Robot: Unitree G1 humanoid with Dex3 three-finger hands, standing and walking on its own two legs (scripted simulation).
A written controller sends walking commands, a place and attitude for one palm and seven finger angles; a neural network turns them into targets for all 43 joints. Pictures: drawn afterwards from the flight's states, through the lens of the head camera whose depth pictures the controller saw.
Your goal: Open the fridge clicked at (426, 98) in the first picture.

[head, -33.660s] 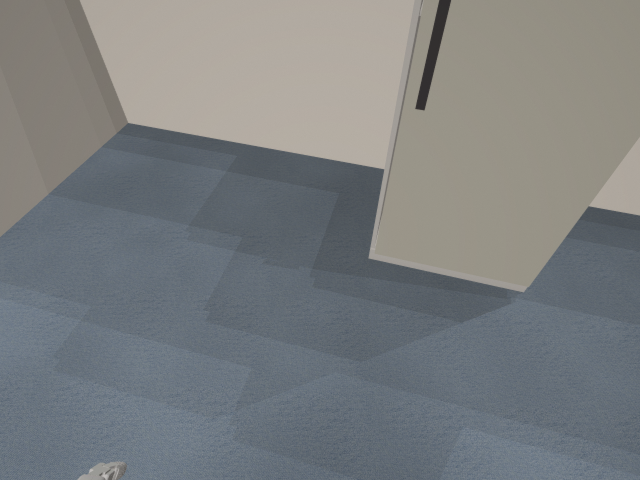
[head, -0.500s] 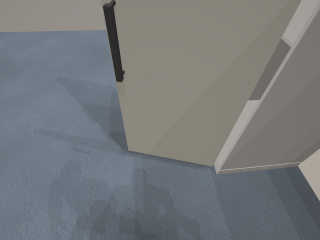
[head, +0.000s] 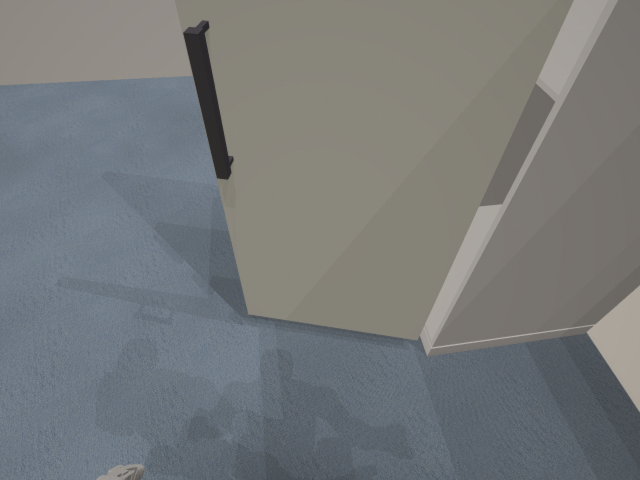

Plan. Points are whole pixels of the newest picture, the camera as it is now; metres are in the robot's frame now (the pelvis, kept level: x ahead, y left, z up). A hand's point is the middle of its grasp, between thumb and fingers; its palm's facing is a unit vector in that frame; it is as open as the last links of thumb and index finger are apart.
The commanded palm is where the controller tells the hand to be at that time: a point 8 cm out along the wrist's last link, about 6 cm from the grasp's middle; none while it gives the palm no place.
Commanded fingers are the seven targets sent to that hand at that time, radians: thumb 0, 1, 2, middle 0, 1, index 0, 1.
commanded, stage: look to check the result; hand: left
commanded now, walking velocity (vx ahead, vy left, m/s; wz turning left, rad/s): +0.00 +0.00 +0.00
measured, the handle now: (215, 108) +0.69 +0.22 +0.10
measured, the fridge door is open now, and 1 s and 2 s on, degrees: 72 72 72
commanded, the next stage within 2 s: stand and wait in 0.56 s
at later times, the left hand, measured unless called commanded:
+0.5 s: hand out of the picture +0.08 +0.23 -0.16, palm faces -0.02 -0.94 -0.34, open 7.4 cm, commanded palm none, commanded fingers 0.00 0.90 0.90 -0.20 -0.30 -0.20 -0.30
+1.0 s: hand out of the picture +0.10 +0.21 -0.16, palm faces -0.05 -0.94 -0.32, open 7.4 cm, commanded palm none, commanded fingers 0.00 0.90 0.90 -0.20 -0.30 -0.20 -0.30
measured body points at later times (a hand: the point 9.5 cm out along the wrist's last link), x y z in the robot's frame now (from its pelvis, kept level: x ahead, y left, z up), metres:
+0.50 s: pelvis +0.01 -0.02 +0.00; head +0.02 -0.02 +0.45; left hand +0.08 +0.28 -0.13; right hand +0.09 -0.31 -0.14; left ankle +0.01 +0.10 -0.75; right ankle -0.01 -0.12 -0.75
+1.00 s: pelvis +0.01 -0.03 +0.00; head +0.02 -0.03 +0.45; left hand +0.10 +0.26 -0.13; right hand +0.07 -0.33 -0.13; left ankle +0.01 +0.10 -0.75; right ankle -0.01 -0.12 -0.75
